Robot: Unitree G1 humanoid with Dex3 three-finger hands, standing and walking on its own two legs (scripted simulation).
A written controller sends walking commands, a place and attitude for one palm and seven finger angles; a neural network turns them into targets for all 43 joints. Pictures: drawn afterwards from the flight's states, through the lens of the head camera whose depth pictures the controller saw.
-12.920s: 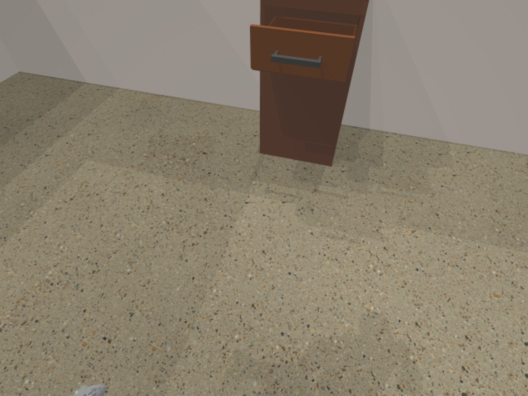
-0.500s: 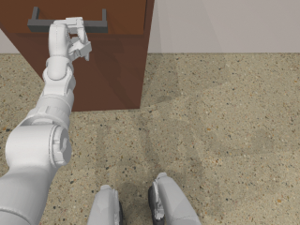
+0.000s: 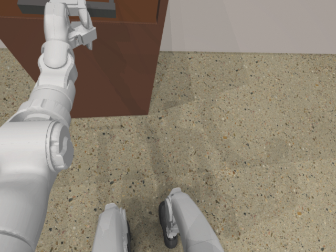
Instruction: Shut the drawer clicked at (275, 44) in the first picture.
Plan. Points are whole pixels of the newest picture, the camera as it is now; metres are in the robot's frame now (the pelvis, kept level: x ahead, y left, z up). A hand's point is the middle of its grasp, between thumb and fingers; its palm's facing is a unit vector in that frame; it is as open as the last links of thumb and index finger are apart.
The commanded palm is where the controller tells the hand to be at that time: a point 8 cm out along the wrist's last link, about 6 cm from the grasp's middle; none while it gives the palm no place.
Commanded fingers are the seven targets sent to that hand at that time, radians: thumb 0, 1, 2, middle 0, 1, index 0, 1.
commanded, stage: pull the fist back off the drawer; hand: left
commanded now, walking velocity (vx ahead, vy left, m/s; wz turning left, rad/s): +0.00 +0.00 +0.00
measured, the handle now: out of the picture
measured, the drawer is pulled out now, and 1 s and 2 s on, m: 0.00 0.00 0.00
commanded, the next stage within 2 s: draw the hand back to the body in 0.64 s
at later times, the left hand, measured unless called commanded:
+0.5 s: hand (93, 30) +0.58 +0.07 +0.07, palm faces -0.06 -1.00 -0.03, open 3.1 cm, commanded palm +0.56 +0.11 +0.08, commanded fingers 0.00 0.90 0.90 -1.40 -1.60 -1.40 -1.60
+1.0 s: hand (68, 46) +0.51 +0.11 +0.11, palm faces -0.05 -1.00 -0.04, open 3.3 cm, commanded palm +0.47 +0.16 +0.13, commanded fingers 0.00 0.90 0.90 -1.40 -1.60 -1.40 -1.60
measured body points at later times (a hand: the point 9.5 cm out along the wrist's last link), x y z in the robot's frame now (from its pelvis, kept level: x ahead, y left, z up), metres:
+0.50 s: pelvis +0.01 +0.00 +0.01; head +0.19 +0.01 +0.42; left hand +0.58 +0.12 +0.08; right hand -0.02 -0.25 -0.10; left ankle +0.04 +0.09 -0.61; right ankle +0.07 -0.12 -0.61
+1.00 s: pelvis +0.07 -0.01 +0.07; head +0.19 -0.02 +0.50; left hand +0.51 +0.16 +0.12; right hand +0.11 -0.26 -0.06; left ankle +0.04 +0.09 -0.61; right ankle +0.07 -0.12 -0.61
